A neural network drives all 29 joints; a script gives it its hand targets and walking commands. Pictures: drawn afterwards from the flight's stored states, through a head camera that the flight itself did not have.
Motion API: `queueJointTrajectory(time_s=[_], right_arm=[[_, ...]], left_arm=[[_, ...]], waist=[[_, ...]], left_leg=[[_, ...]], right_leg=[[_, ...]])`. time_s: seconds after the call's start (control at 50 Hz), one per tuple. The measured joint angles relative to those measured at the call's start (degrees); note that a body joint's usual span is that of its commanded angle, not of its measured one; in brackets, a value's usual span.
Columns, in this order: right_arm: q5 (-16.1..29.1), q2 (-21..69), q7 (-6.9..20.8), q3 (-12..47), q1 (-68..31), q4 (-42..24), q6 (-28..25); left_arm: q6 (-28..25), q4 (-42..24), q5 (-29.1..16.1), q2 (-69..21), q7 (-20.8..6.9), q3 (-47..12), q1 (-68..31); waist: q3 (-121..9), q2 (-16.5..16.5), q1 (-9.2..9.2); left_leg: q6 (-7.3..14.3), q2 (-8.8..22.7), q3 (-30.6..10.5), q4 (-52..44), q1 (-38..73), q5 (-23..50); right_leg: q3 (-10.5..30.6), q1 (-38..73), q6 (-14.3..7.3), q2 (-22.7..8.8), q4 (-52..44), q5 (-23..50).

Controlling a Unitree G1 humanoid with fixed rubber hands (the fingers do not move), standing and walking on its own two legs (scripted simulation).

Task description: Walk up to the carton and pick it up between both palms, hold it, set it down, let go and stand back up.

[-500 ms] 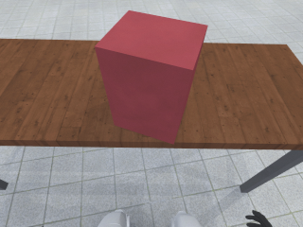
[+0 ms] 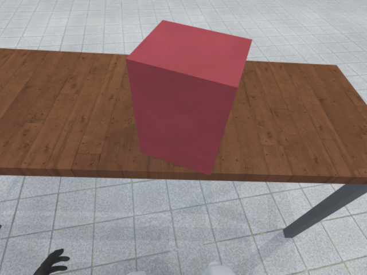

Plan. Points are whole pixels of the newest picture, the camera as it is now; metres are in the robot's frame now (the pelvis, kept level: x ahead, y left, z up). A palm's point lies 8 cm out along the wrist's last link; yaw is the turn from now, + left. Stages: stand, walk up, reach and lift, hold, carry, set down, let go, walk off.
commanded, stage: walk up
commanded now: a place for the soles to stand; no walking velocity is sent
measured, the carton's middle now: (188, 104) +0.47 +0.00 +0.11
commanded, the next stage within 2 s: reach and lift in 1.86 s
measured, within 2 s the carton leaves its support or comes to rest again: neither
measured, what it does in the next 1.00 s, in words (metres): stands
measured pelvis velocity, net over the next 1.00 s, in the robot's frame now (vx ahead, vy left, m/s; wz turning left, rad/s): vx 0.04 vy -0.01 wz -0.01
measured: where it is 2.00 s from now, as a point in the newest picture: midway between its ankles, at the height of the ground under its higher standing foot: outside the picture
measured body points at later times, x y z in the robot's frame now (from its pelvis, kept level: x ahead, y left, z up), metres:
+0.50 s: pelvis +0.00 -0.01 +0.03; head +0.02 -0.01 +0.48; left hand +0.08 +0.30 -0.10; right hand +0.09 -0.31 -0.10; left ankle +0.01 +0.13 -0.70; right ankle +0.07 -0.14 -0.70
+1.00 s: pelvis +0.04 -0.01 +0.04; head +0.04 +0.00 +0.49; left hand +0.14 +0.29 -0.09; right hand +0.12 -0.31 -0.08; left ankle +0.01 +0.13 -0.70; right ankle +0.07 -0.14 -0.70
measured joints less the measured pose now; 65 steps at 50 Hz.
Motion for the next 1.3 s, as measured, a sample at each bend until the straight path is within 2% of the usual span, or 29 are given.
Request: queueJointTrajectory(time_s=[0.18, 0.34, 0.62, 0.82, 1.3], right_arm=[[-0.18, 0.21, 0.77, 0.28, -3.33, 1.64, 0.11], [-0.09, -0.14, 1.43, -0.23, -3.87, 2.77, 0.27], [0.24, 0.82, 1.62, 0.42, -0.52, 5.03, 0.13], [-0.53, 0.97, 1.41, 0.54, 2.02, 5.29, -0.94], [-0.30, 0.78, 0.58, 0.18, -0.57, 3.28, -0.50]], left_arm=[[-0.10, 4.04, 0.49, -1.24, -0.90, -0.65, 1.34], [-0.51, 6.25, 0.84, -1.63, -1.47, -0.91, 3.10], [-0.59, 5.88, 0.46, -2.06, -1.76, -1.34, 2.67], [-0.74, 5.84, 0.71, -2.47, -1.93, -1.23, 3.79], [-0.49, 5.47, 0.38, -2.47, -1.12, -1.04, 2.66]], waist=[[-2.86, 0.48, 1.63], [-4.03, 1.43, 2.25], [-4.44, 1.66, 1.39], [-7.52, 1.12, 0.85], [-6.28, 1.82, 0.76]], left_leg=[[-0.55, 0.50, -0.29, -7.81, 2.85, 4.69], [-0.57, 0.13, -0.04, -14.50, 4.95, 8.46], [-0.26, -0.38, 0.30, -21.16, 7.65, 11.43], [-0.31, 0.03, 0.62, -23.16, 10.64, 10.24], [-0.72, 0.86, 0.20, -26.01, 15.35, 8.88]], right_leg=[[-0.48, 3.10, -0.67, 0.36, -7.94, 4.59], [-0.32, 4.91, -0.62, -0.09, -13.79, 7.78], [-0.08, 7.38, -0.12, -0.70, -19.84, 10.38], [0.08, 9.63, -0.21, -0.33, -20.57, 8.69], [-0.63, 13.81, -0.60, 0.32, -22.00, 6.45]])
